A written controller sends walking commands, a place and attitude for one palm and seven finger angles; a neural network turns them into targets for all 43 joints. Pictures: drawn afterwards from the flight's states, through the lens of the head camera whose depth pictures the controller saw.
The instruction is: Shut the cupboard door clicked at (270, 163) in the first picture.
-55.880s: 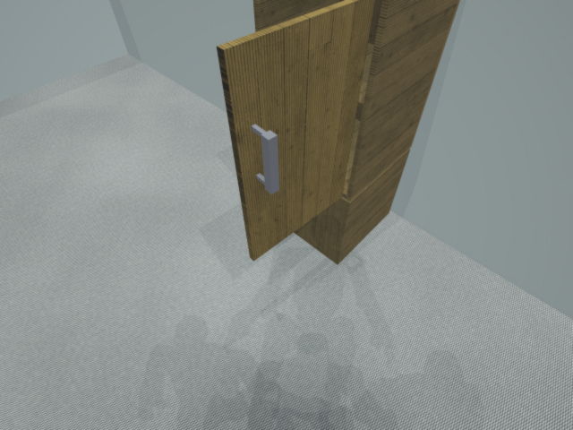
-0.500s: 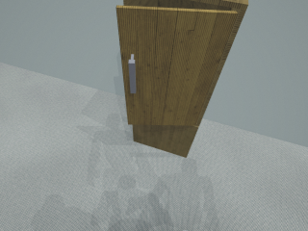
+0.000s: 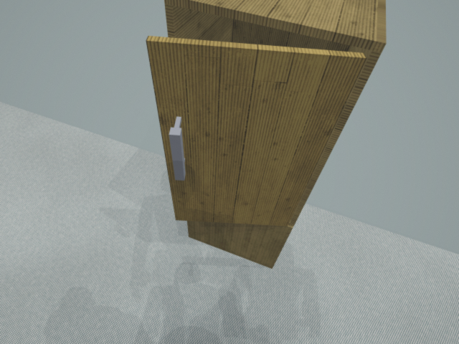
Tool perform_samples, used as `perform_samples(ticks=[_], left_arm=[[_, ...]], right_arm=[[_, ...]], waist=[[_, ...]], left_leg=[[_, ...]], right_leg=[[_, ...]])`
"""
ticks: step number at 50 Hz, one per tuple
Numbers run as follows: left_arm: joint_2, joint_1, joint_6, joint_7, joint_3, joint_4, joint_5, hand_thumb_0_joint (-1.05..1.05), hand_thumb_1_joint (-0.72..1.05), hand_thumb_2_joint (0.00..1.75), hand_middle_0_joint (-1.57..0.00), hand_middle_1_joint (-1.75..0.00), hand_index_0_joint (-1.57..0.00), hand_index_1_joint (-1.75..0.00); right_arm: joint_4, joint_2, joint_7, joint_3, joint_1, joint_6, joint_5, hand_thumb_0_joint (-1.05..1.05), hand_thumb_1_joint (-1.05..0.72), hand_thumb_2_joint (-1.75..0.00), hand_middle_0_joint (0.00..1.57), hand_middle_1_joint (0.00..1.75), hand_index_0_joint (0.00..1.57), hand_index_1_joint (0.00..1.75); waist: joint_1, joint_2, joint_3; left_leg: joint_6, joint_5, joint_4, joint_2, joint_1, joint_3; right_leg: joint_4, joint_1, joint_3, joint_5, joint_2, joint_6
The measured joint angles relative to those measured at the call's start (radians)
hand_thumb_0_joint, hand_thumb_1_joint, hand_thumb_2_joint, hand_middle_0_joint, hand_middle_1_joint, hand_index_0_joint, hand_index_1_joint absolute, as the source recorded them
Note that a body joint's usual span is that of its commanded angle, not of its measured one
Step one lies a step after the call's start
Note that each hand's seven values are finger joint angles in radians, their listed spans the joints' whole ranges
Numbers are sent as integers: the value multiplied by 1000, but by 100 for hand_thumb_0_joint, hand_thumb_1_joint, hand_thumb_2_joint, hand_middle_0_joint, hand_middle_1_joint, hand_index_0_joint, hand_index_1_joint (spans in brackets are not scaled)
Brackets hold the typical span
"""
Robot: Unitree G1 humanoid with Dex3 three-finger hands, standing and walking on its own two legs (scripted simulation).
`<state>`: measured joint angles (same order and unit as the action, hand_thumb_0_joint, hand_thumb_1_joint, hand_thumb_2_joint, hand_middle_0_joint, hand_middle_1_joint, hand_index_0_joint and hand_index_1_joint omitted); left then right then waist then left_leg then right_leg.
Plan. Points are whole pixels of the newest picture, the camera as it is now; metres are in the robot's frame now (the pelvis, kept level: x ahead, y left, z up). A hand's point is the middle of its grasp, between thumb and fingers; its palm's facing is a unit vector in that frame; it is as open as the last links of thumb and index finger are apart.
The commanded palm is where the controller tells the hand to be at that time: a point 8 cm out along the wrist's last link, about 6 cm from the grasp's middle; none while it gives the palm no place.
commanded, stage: come to a stop and stand still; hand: left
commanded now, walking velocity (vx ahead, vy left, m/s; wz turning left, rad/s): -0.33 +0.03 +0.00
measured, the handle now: (179, 149) +0.50 +0.14 +0.02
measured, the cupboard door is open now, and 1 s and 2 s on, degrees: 19 19 19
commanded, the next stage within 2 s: look again from close up in 1.02 s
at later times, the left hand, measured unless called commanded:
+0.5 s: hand out of the picture +0.08 +0.19 -0.18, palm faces +0.09 -0.97 -0.23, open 7.3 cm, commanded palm none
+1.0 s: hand out of the picture +0.00 +0.16 -0.17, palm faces +0.03 -0.98 -0.18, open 7.3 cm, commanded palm none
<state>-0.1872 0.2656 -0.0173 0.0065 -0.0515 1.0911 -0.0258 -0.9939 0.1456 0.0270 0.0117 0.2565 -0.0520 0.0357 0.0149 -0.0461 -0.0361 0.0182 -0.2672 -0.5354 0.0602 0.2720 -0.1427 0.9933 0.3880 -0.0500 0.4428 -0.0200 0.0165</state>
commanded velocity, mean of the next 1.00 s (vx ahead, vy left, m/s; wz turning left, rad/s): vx -0.08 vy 0.04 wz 0.00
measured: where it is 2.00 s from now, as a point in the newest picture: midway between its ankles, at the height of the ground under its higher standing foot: outside the picture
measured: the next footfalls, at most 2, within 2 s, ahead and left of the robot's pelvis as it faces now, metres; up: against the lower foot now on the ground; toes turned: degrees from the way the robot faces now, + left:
right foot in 0.12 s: +0.11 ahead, -0.15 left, +0.00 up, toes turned -1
left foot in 0.50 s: +0.06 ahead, +0.11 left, +0.00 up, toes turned +4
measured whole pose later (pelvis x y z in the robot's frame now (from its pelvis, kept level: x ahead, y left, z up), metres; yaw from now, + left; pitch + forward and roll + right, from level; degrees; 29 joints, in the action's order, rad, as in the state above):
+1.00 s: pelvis +0.00 -0.01 +0.01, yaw +1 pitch -1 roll +0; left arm -0.14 0.27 -0.02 -0.03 0.00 1.12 -0.02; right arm -1.12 0.17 0.02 0.00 0.24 0.01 0.01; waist 0.00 -0.01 -0.03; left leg 0.01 -0.18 -0.37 0.01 0.18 -0.07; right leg 0.40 0.13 0.03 0.25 0.01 0.01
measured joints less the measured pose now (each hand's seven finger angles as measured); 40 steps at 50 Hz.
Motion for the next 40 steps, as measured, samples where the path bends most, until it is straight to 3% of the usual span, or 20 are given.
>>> perform_samples(ticks=[3,6,10,14,18,22,25,28,32,35,38,40], left_arm=[[10,-36,3,-9,5,-25,4,1,92,90,-20,-30,-20,-29],[-4,-48,17,-15,9,-49,3,1,93,90,-20,-30,-20,-29],[11,-71,15,-24,18,-41,-2,1,93,90,-20,-30,-20,-29],[29,-104,12,-38,15,-55,-6,1,92,90,-20,-30,-20,-29],[27,-122,4,-47,5,-82,-10,0,92,90,-20,-30,-20,-29],[2,-115,-8,-48,-4,-95,-14,0,91,90,-20,-30,-20,-30],[-14,-95,-23,-45,-8,-95,-5,0,91,90,-20,-30,-20,-30],[-41,-91,-49,-43,-15,-88,-2,0,91,90,-20,-30,-20,-29],[-54,-76,-53,-35,-14,-78,1,1,91,90,-20,-30,-20,-29],[-46,-56,-42,-32,-2,-68,4,1,91,90,-20,-30,-20,-29],[-38,-25,-22,-33,12,-52,5,1,91,90,-20,-30,-20,-29],[-13,-18,-14,-36,23,-23,5,1,91,90,-20,-30,-20,-29]], right_arm=[[-30,10,4,-8,10,16,-5,-1,-94,-90,20,30,20,30],[-62,5,1,-6,15,44,-20,0,-93,-90,20,30,20,30],[-80,26,-7,16,-8,86,-31,0,-92,-90,20,30,20,30],[-62,47,-3,32,-46,108,-36,0,-92,-90,20,30,20,30],[-33,66,-6,41,-92,119,-35,0,-92,-90,20,30,20,30],[3,70,-13,41,-129,113,-34,0,-91,-90,20,30,20,30],[30,76,-19,34,-122,88,-28,0,-91,-90,20,30,20,30],[27,49,-15,18,-119,88,-12,0,-91,-90,20,30,20,30],[15,22,-5,-5,-108,85,-10,0,-91,-90,20,30,20,30],[-2,11,-5,-10,-103,79,-16,0,-91,-90,20,30,20,30],[-20,1,-7,-10,-94,74,-28,0,-91,-90,20,30,20,30],[-37,7,-9,-5,-99,74,-35,0,-91,-90,20,30,20,30]], waist=[[-4,22,-16],[-13,9,-20],[-5,49,-19],[-10,52,-43],[-28,37,-63],[-34,17,-62],[-27,28,-41],[-38,-8,-44],[-47,-12,-40],[-49,1,-34],[-50,-5,-15],[-42,26,-19]], left_leg=[[-14,14,57,7,-51,19],[-41,-22,29,1,-72,23],[-54,-105,-48,9,-57,50],[-56,-263,-284,-47,25,93],[-65,-273,-387,-84,84,109],[-63,-190,-245,-75,63,109],[-38,5,-8,-39,-12,120],[2,-24,-35,-53,-11,105],[10,4,27,-56,-33,102],[11,28,59,-59,-39,98],[5,27,50,-76,-26,78],[-1,35,58,-64,-33,76]], right_leg=[[-191,-5,-1,-77,-17,-18],[-428,-65,26,-273,-34,-20],[-421,-86,12,-173,-18,-13],[-461,-99,7,-197,-31,-6],[-510,-110,9,-232,-47,-14],[-514,-98,12,-247,-53,-32],[-445,-63,3,-216,-38,-50],[-284,-20,52,-30,-23,-39],[-148,-15,75,9,13,-33],[-261,-88,57,-19,16,-34],[-481,-195,72,-141,5,-16],[-513,-210,76,-133,17,-8]])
